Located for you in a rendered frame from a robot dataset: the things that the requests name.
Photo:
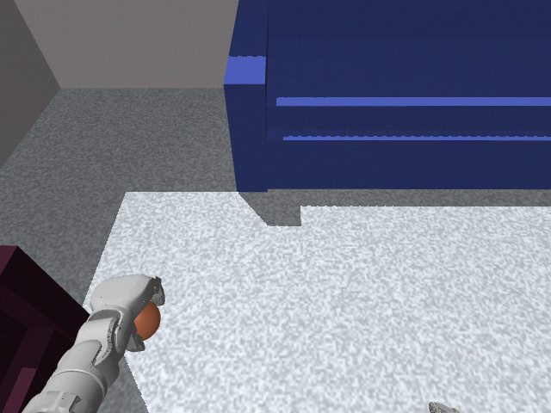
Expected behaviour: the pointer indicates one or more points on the sofa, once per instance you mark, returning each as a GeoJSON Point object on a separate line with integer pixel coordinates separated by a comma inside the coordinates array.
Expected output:
{"type": "Point", "coordinates": [390, 94]}

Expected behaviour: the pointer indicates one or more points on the left robot hand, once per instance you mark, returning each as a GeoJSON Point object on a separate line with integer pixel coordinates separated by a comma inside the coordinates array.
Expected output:
{"type": "Point", "coordinates": [132, 292]}

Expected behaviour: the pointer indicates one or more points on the armchair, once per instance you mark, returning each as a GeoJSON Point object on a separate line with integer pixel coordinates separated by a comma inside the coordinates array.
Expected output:
{"type": "Point", "coordinates": [39, 322]}

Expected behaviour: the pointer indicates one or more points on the ball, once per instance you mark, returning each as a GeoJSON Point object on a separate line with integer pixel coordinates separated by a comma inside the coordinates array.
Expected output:
{"type": "Point", "coordinates": [148, 321]}

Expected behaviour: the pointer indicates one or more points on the left robot arm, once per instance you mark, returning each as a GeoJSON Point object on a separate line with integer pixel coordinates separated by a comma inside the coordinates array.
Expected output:
{"type": "Point", "coordinates": [89, 367]}

